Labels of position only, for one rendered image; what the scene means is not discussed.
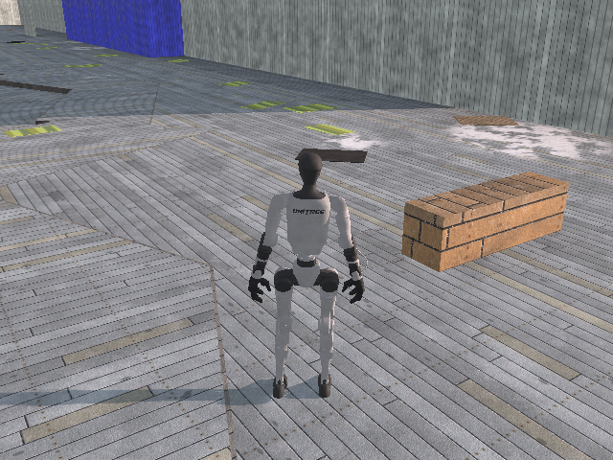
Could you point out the right robot hand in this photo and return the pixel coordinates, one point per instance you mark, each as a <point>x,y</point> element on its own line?
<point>358,290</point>

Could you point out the right robot shin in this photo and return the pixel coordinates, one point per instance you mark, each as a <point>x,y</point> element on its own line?
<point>326,347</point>

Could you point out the right robot forearm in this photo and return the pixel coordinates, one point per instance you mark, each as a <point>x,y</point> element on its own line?
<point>353,262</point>

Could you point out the left robot forearm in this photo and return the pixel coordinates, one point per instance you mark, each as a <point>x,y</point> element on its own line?
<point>261,259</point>

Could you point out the left robot hand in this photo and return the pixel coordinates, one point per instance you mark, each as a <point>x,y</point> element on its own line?
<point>254,289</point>

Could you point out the robot left upper arm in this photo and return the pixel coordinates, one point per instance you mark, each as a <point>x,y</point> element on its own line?
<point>277,203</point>

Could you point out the left robot foot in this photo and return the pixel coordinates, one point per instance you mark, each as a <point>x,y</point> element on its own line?
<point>278,390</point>

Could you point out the robot right upper arm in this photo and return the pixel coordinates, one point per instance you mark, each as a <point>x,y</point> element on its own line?
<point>339,205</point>

